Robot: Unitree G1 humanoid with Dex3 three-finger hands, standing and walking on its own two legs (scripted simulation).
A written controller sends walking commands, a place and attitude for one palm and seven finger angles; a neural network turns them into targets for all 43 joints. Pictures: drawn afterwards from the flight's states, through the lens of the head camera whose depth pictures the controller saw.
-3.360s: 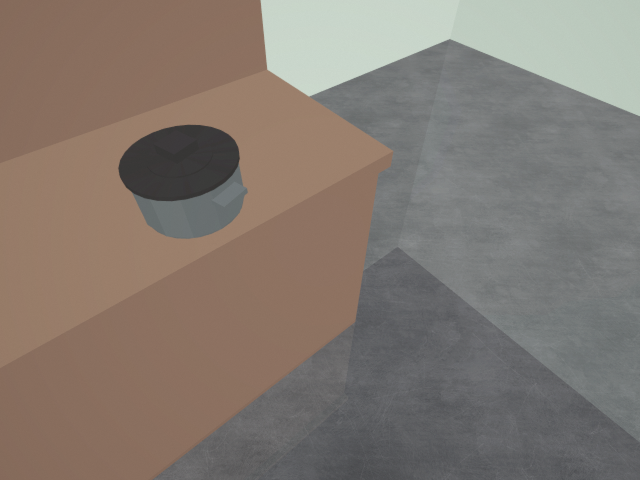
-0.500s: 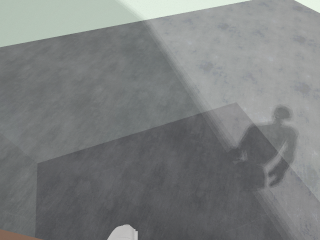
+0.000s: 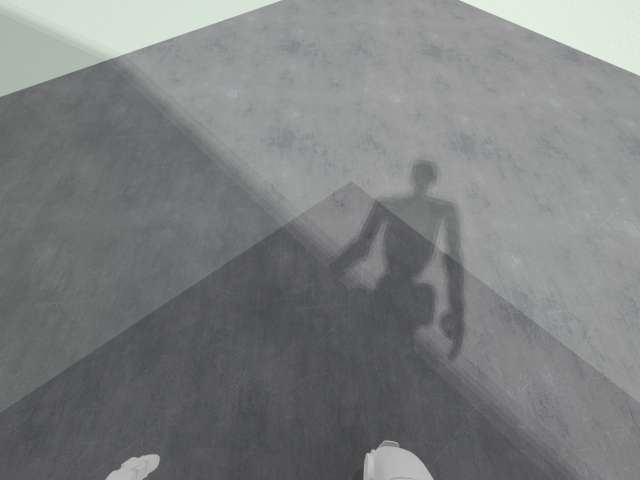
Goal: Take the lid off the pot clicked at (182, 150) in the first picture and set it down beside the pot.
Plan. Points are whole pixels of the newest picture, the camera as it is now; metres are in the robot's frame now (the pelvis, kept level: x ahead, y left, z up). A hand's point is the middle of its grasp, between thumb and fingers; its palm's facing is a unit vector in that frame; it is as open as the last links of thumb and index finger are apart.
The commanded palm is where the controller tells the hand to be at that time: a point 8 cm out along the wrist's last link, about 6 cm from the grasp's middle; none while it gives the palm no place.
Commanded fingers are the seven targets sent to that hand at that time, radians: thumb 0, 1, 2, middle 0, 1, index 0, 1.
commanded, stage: turn to face it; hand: left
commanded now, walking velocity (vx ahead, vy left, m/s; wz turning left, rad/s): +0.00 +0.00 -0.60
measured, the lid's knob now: out of the picture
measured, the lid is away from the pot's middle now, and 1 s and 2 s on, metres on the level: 0.00 0.00 0.00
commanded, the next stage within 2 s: none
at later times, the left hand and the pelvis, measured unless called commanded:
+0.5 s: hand (232, 405) +0.24 +0.15 -0.19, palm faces +0.09 -0.99 -0.11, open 7.4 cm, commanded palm none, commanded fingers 0.00 0.90 0.90 -0.20 -0.30 -0.20 -0.30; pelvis +0.13 -0.02 -0.02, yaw +6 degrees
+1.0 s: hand (216, 462) +0.16 +0.15 -0.15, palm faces +0.39 -0.86 -0.31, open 7.4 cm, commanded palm none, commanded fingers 0.00 0.90 0.90 -0.20 -0.30 -0.20 -0.30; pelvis +0.16 -0.08 -0.01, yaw +23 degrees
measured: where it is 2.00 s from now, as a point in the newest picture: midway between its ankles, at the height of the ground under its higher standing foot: outside the picture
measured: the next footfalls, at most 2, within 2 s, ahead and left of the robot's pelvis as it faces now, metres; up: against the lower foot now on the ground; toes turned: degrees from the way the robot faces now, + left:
right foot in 0.10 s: +0.18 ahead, -0.12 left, +0.00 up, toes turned -10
left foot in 0.46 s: +0.20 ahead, +0.08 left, +0.00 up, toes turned +14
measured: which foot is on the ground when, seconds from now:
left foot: down 0.00-0.10, up 0.12-0.44, down 0.46-0.90, up 0.92-1.00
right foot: up 0.00-0.08, down 0.10-0.48, up 0.50-0.90, down 0.92-1.00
